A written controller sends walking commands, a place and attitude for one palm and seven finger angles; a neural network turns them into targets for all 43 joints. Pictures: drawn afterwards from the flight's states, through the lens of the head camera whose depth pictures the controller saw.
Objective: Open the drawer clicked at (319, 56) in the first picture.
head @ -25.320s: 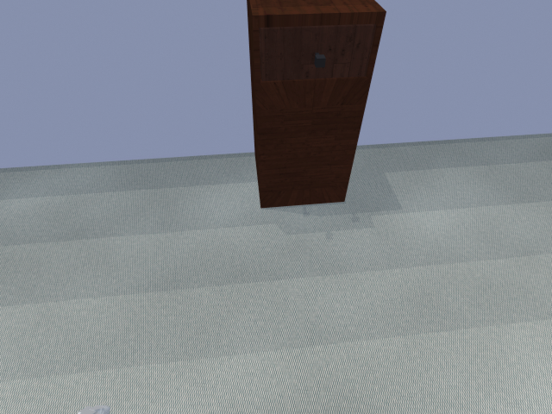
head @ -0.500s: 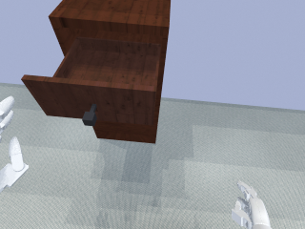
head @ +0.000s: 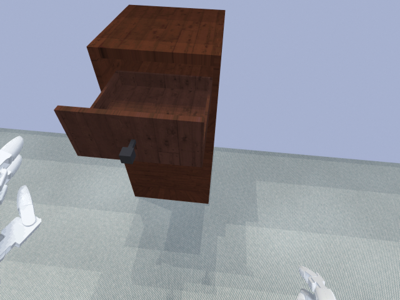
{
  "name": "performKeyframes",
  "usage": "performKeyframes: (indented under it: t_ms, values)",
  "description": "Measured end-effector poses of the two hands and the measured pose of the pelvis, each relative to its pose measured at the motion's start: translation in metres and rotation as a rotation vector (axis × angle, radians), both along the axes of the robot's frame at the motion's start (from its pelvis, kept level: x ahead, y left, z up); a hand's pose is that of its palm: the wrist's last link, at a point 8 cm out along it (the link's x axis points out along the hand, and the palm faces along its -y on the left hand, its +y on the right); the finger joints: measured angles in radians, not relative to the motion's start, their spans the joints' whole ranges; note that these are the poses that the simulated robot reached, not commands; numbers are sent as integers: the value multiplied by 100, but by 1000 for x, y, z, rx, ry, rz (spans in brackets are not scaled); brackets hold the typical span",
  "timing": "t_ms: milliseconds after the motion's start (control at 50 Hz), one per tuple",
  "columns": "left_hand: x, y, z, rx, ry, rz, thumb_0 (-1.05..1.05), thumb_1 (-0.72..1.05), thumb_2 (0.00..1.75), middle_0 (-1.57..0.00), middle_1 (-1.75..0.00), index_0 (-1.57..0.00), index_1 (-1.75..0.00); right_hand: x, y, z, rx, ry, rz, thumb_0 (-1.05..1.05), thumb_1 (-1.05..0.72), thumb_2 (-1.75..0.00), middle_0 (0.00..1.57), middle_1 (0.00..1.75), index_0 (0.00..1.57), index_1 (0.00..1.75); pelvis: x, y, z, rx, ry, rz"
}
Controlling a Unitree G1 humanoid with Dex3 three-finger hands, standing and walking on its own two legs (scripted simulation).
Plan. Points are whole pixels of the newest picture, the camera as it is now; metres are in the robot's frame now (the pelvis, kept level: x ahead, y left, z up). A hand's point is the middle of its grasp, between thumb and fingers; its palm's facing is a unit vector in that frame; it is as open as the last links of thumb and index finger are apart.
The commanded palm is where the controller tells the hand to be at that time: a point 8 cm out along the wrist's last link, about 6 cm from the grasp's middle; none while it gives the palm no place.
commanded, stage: let the arm hang, fingers relaxed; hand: left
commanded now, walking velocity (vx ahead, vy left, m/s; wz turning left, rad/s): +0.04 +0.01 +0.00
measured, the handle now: (129, 150) +0.48 +0.20 +0.00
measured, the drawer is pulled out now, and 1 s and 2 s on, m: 0.28 0.28 0.28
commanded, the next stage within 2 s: look to check the result in 1.20 s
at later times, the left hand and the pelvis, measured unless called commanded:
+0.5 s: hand out of the picture +0.02 +0.21 -0.17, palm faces +0.07 -0.98 -0.19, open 6.9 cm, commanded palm none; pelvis +0.01 +0.02 +0.01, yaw +1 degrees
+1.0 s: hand out of the picture -0.01 +0.19 -0.17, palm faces +0.04 -0.99 -0.16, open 7.4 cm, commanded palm none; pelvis +0.01 +0.04 +0.01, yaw -1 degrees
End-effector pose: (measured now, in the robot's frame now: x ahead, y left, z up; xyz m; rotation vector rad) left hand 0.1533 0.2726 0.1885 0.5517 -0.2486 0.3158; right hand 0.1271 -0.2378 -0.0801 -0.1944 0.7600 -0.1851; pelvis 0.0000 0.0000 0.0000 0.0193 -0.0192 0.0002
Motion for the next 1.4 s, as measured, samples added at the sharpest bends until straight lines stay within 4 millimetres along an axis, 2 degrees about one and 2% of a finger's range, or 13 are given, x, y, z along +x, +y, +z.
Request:
performKeyframes:
  t_ms: [120,160,240,280,320,360,380,560,700,800,960,1100,1400]
  values:
    - [8,3,-3,4,10,10,1,89,90,-21,-31,-21,-30,11,-4,-5,15,28,23,1,-90,-90,20,30,20,30,7,0,2,-18,21,10]
    - [22,14,-46,-48,170,38,0,89,90,-20,-31,-20,-30,13,-4,-15,27,78,53,1,-90,-90,20,30,20,30,8,4,1,-14,32,31]
    - [25,24,-181,-296,642,160,0,90,90,-20,-30,-20,-30,5,4,-42,35,191,83,1,-90,-90,20,30,20,30,9,12,-10,-21,26,50]
    - [2,10,-244,-400,899,190,0,90,90,-19,-30,-19,-30,-7,11,-48,39,250,74,1,-90,-90,20,29,20,30,9,14,-10,-14,11,35]
    - [-31,-12,-289,-482,1129,185,0,91,90,-19,-30,-19,-30,-21,19,-48,47,299,49,1,-90,-90,20,29,20,30,9,15,-8,-13,-2,19]
    - [-68,-37,-318,-552,1316,167,1,91,90,-19,-30,-19,-30,-38,26,-47,52,352,23,1,-91,-90,20,29,20,30,8,16,-4,-15,-12,9]
    - [-82,-38,-324,-596,1337,214,-1,95,90,-20,-30,-20,-30,-48,29,-47,52,385,14,1,-91,-90,20,29,20,30,8,17,-2,-18,-14,10]
    - [-170,-10,-325,-597,1579,354,-2,98,90,-20,-30,-20,-30,-116,33,-47,31,633,-43,0,-93,-90,20,30,20,30,5,27,10,-30,-8,9]
    - [-201,-6,-318,-582,1673,398,-1,93,90,-20,-30,-20,-30,-143,57,-54,90,698,-64,1,-91,-90,20,29,20,30,6,36,12,-24,-15,0]
    - [-200,-12,-319,-585,1674,382,0,92,90,-19,-30,-19,-30,-151,76,-59,140,708,-72,1,-91,-90,20,29,20,30,5,39,12,-20,-19,-8]
    - [-177,-27,-323,-603,1625,323,0,91,90,-19,-30,-20,-30,-156,92,-62,185,702,-89,0,-91,-90,20,29,20,30,6,39,12,-16,-17,-15]
    - [-164,-35,-325,-606,1605,297,0,91,90,-20,-30,-20,-30,-158,90,-61,183,699,-110,0,-91,-90,20,29,20,30,8,37,11,-15,-16,-20]
    - [-168,-37,-323,-600,1626,326,0,91,90,-20,-30,-20,-30,-156,72,-59,159,715,-121,0,-91,-90,20,29,20,30,12,29,12,-15,-11,-20]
